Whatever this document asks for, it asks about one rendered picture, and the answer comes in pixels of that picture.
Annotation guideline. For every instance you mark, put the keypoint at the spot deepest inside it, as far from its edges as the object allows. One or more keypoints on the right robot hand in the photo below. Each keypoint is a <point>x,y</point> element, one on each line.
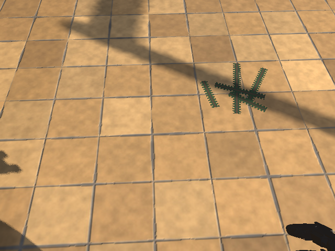
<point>317,233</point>

